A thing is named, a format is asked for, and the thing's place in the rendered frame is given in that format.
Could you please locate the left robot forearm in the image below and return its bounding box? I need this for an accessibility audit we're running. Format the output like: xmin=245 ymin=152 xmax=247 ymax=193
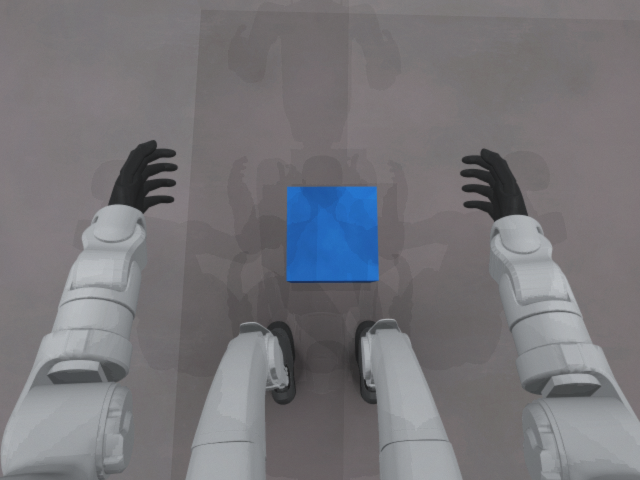
xmin=1 ymin=204 xmax=147 ymax=476

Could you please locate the robot left thigh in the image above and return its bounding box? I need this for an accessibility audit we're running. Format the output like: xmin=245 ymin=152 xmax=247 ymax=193
xmin=185 ymin=331 xmax=281 ymax=480

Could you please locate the right robot forearm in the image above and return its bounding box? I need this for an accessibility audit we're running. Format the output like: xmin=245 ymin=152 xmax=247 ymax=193
xmin=489 ymin=215 xmax=640 ymax=429

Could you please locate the right robot hand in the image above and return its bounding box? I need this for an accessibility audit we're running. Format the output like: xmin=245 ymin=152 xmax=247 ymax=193
xmin=460 ymin=149 xmax=528 ymax=222

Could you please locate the robot right shin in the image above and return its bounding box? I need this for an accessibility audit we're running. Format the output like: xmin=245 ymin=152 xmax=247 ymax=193
xmin=366 ymin=319 xmax=412 ymax=388

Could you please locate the carton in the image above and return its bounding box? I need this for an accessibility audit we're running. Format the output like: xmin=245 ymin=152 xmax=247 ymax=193
xmin=286 ymin=187 xmax=379 ymax=283

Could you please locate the left robot upper arm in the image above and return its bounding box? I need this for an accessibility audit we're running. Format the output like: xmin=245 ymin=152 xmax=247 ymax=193
xmin=0 ymin=382 xmax=135 ymax=480

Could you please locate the right robot upper arm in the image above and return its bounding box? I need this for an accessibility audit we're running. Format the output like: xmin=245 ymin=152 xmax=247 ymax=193
xmin=522 ymin=396 xmax=640 ymax=480

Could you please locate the left robot hand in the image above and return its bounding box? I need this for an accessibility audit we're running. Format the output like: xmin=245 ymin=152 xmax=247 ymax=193
xmin=108 ymin=140 xmax=178 ymax=214

